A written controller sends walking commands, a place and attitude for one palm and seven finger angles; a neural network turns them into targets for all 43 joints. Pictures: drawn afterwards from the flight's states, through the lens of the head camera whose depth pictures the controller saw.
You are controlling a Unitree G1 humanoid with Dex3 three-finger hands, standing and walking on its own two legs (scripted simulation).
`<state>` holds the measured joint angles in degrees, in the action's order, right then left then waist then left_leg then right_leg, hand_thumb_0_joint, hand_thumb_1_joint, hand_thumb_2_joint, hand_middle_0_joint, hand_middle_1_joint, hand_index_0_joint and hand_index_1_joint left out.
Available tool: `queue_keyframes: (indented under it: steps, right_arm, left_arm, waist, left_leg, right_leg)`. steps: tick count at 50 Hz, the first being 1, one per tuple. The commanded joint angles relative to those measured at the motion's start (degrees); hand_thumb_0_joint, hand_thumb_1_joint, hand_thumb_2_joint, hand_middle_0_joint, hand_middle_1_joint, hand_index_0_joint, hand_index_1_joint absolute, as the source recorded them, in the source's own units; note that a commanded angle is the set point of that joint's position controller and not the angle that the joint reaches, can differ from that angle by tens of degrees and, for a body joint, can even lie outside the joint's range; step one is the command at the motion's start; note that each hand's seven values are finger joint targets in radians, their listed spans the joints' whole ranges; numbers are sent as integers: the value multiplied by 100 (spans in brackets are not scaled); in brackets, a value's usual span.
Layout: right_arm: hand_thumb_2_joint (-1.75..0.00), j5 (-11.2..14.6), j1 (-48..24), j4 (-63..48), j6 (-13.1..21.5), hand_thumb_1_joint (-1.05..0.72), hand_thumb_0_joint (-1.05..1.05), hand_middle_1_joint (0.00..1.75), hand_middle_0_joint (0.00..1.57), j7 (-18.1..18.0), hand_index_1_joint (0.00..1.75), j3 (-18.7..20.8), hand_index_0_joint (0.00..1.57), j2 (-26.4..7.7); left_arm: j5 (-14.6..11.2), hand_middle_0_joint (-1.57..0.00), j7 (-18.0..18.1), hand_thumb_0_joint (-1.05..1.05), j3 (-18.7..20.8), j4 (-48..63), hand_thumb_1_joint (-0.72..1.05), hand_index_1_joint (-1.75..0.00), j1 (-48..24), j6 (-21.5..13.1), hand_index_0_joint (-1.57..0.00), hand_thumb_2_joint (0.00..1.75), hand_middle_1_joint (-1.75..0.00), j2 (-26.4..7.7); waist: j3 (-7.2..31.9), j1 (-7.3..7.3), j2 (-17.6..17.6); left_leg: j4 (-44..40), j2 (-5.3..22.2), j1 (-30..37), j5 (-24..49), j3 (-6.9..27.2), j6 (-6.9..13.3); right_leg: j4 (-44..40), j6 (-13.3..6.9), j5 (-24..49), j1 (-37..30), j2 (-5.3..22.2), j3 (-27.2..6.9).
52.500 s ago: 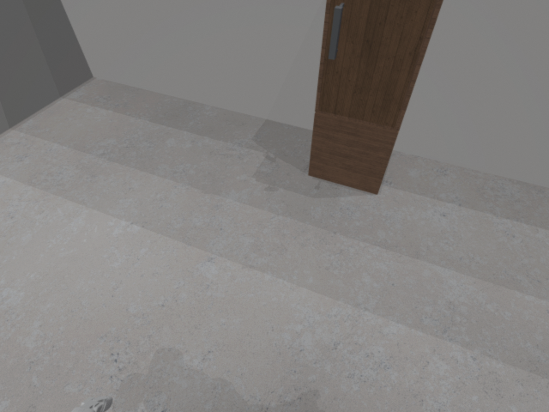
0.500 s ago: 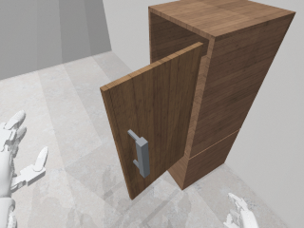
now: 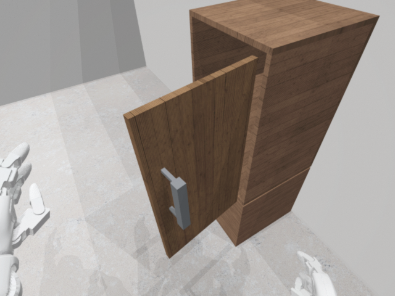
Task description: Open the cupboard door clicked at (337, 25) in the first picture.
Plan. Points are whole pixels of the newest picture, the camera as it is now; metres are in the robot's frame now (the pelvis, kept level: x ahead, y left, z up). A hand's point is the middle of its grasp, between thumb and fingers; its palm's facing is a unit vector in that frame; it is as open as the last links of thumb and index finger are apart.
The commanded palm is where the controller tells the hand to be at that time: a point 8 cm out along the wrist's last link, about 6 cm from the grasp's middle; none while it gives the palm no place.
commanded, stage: step back with the hand held close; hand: left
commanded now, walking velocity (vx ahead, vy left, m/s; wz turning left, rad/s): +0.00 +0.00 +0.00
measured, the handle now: (175, 199) +0.33 +0.10 +0.00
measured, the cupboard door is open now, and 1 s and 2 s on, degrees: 100 100 100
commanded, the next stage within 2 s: stop stepping back and stand still in 1.04 s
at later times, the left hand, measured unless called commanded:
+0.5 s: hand (30, 229) +0.16 +0.28 +0.15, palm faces +0.36 -0.77 -0.52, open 7.5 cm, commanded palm +0.10 +0.31 +0.17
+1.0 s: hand out of the picture +0.03 +0.29 +0.16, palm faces +0.52 -0.68 -0.51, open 7.5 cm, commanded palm -0.03 +0.32 +0.17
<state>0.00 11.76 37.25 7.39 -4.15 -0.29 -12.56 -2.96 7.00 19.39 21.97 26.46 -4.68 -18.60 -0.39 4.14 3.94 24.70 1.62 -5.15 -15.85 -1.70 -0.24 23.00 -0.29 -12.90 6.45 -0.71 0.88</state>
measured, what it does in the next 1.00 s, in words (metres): shifts its weight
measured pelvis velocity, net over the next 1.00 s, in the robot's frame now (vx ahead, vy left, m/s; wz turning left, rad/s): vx -0.15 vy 0.01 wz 0.07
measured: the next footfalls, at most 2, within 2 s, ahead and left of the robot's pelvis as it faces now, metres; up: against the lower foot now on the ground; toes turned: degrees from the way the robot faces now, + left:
right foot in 1.36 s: -0.29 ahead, -0.08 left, +0.00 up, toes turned +6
left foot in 1.58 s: -0.33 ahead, +0.15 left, +0.00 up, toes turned +8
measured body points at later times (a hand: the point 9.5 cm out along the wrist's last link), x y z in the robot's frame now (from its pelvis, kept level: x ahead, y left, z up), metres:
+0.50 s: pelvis -0.06 +0.02 -0.01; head -0.04 +0.02 +0.44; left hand +0.13 +0.31 +0.18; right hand +0.10 -0.24 -0.08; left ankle -0.02 +0.12 -0.74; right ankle +0.00 -0.12 -0.74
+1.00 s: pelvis -0.15 +0.01 -0.04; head -0.13 +0.01 +0.41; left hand +0.00 +0.32 +0.18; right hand +0.02 -0.22 -0.12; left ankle -0.03 +0.12 -0.73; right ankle -0.02 -0.11 -0.74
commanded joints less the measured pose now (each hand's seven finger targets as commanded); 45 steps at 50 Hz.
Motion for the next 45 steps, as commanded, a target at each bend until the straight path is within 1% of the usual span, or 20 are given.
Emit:
queue_keyframes:
  steps: [1, 2, 3, 4, 6, 10, 14, 18, 20, 25, 28, 30, 32, 35, 36, 39, 40, 43, 44, 45]
  right_arm:
    - [-90, 2, -846, -979, 385, -90, 0, 30, 20, -55, 30, 205, 20, -567]
    - [-90, 56, -767, -1150, 273, -90, 0, 30, 20, -82, 30, 172, 20, -713]
    - [-90, 22, -736, -1030, 156, -90, 0, 30, 20, -86, 30, 184, 20, -648]
    - [-90, 8, -708, -1064, 70, -90, 0, 30, 20, -66, 30, 226, 20, -700]
    - [-90, 10, -753, -1109, -41, -90, 0, 30, 20, -63, 30, 260, 20, -719]
    - [-90, 30, -762, -1283, -238, -90, 0, 30, 20, -87, 30, 318, 20, -755]
    - [-90, 57, -720, -1473, -415, -90, 0, 30, 20, -88, 30, 374, 20, -705]
    - [-90, 72, -685, -1574, -461, -90, 0, 30, 20, -93, 30, 381, 20, -723]
    - [-90, 65, -679, -1587, -424, -90, 0, 30, 20, -107, 30, 391, 20, -764]
    - [-90, 48, -558, -1605, -268, -90, 0, 30, 20, -114, 30, 398, 20, -820]
    - [-90, 33, -415, -1563, -128, -90, 0, 30, 20, -121, 30, 397, 20, -822]
    - [-90, 12, -387, -1517, -50, -90, 0, 30, 20, -147, 30, 407, 20, -846]
    - [-90, 17, -309, -1452, 32, -90, 0, 30, 20, -136, 30, 401, 20, -836]
    - [-90, 2, -318, -1351, 108, -90, 0, 30, 20, -123, 30, 377, 20, -824]
    - [-90, 6, -285, -1343, 125, -90, 0, 30, 20, -121, 30, 344, 20, -778]
    - [-90, 11, -295, -1327, 175, -90, 0, 30, 20, -113, 30, 343, 20, -797]
    - [-90, 27, -340, -1358, 200, -90, 0, 30, 20, -104, 30, 359, 20, -817]
    - [-90, 28, -386, -1381, 270, -90, 0, 30, 20, -77, 30, 388, 20, -761]
    - [-90, 31, -399, -1389, 297, -90, 0, 30, 20, -54, 30, 417, 20, -770]
    - [-90, 33, -351, -1389, 314, -90, 0, 30, 20, -60, 30, 456, 20, -766]
  left_arm:
    - [-1, -20, 87, 0, 658, 1616, 90, -30, -949, -479, -20, 90, -30, -1191]
    - [10, -20, 133, 0, 1416, 1582, 90, -30, -1309, -724, -20, 90, -30, -1837]
    - [19, -20, 74, 0, 1123, 1009, 90, -30, -650, -741, -20, 90, -30, -1414]
    - [51, -20, 33, 0, 954, 856, 90, -30, -392, -754, -20, 90, -30, -1231]
    - [88, -20, 24, 0, 829, 909, 90, -30, -298, -827, -20, 90, -30, -1139]
    - [102, -20, 103, 0, 1039, 1126, 90, -30, 7, -852, -20, 90, -30, -1380]
    - [97, -20, 170, 0, 1242, 1395, 90, -30, 437, -834, -20, 90, -30, -1512]
    - [117, -20, 238, 0, 1284, 1650, 90, -30, 593, -850, -20, 90, -30, -1529]
    - [152, -20, 271, 0, 1332, 1750, 90, -30, 567, -893, -20, 90, -30, -1558]
    - [256, -20, 324, 0, 1338, 1728, 90, -30, 472, -976, -20, 90, -30, -1441]
    - [338, -20, 357, 0, 1261, 1717, 90, -30, 300, -1036, -20, 90, -30, -1303]
    - [385, -20, 367, 0, 1305, 1762, 90, -30, -3, -1080, -20, 90, -30, -1379]
    - [401, -20, 361, 0, 1245, 1689, 90, -30, -120, -1117, -20, 90, -30, -1317]
    - [369, -20, 376, 0, 1309, 1768, 90, -30, -335, -1175, -20, 90, -30, -1441]
    - [349, -20, 372, 0, 1213, 1794, 90, -30, -335, -1183, -20, 90, -30, -1345]
    - [357, -20, 391, 0, 1382, 1774, 90, -30, -159, -1233, -20, 90, -30, -1403]
    - [370, -20, 390, 0, 1434, 1795, 90, -30, -107, -1250, -20, 90, -30, -1419]
    - [377, -20, 361, 0, 1661, 1811, 90, -30, 185, -1320, -20, 90, -30, -1486]
    - [383, -20, 340, 0, 1723, 1793, 90, -30, 252, -1345, -20, 90, -30, -1490]
    - [364, -20, 328, 0, 1801, 1608, 90, -30, 425, -1380, -20, 90, -30, -1532]
  waist:
    - [426, -20, 42]
    - [-7, -281, -174]
    - [89, -314, -505]
    - [171, -328, -616]
    - [396, -335, -325]
    - [852, -313, -235]
    - [1077, -334, -434]
    - [996, -340, -119]
    - [942, -321, 231]
    - [616, -342, 236]
    - [371, -405, 220]
    - [248, -426, -37]
    - [135, -474, -233]
    - [95, -483, -261]
    - [89, -497, -235]
    - [254, -447, 168]
    - [326, -416, 447]
    - [521, -382, 450]
    - [465, -383, 386]
    - [406, -416, 111]
  left_leg:
    - [-372, -35, -91, 1187, -96, 99]
    - [-201, 34, -328, 655, -165, 176]
    - [-79, -8, -305, 547, -90, 194]
    - [-61, 1, -312, 614, -111, 175]
    - [-176, 72, -298, 957, -138, 142]
    - [-256, 167, -424, 1735, -100, 115]
    - [-148, 204, -608, 2000, -129, 95]
    - [-290, 248, -1102, 1534, -51, 118]
    - [-439, 311, -1522, 1112, 40, 195]
    - [-737, 505, -2942, -750, 301, 416]
    - [-729, 565, -3561, -1924, 404, 517]
    - [-558, 517, -3820, -2360, 481, 541]
    - [-235, 360, -3634, -2514, 411, 494]
    - [-117, 246, -3302, -2380, 449, 409]
    - [-166, 247, -3255, -2404, 469, 390]
    - [-556, 538, -3721, -2701, 759, 530]
    - [-691, 655, -3989, -2890, 871, 588]
    - [-535, 870, -4384, -2777, 816, 705]
    - [-310, 811, -4484, -2870, 652, 694]
    - [24, 636, -4357, -2812, 452, 608]
  right_leg:
    - [-408, -18, 919, -174, 77, -18]
    - [-755, -56, 1332, 522, 254, -746]
    - [-781, -57, 1453, 536, 378, -768]
    - [-766, -56, 1601, 515, 403, -805]
    - [-555, -32, 2015, 355, 395, -677]
    - [-121, 32, 2705, -54, 347, -427]
    - [135, 52, 3177, -191, 321, -465]
    - [344, 93, 2722, -251, 228, -416]
    - [524, 137, 2368, -433, 150, -345]
    - [1126, 180, 1746, -894, 10, -361]
    - [1327, 167, 1204, -809, 1, -445]
    - [1234, 146, 723, -664, 58, -596]
    - [897, 77, 98, -118, 164, -860]
    - [597, 33, -460, 424, 237, -902]
    - [627, 41, -615, 519, 218, -844]
    - [1298, 131, -321, 24, -1, -583]
    - [1625, 154, -118, -272, -105, -502]
    - [2286, 162, 789, -764, -224, -529]
    - [2251, 121, 799, -711, -203, -737]
    - [1934, 50, 944, -429, -81, -988]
